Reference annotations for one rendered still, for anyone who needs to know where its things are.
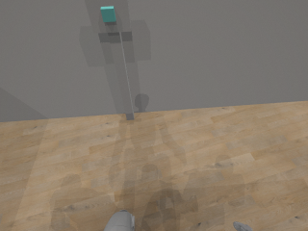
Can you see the right robot hand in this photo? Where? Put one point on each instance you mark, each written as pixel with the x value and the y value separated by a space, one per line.
pixel 241 227

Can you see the robot left thigh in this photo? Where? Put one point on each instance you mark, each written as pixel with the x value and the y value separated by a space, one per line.
pixel 121 221

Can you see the panel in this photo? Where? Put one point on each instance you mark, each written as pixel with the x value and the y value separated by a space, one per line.
pixel 122 23

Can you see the button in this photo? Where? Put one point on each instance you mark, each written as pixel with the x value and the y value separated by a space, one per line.
pixel 108 14

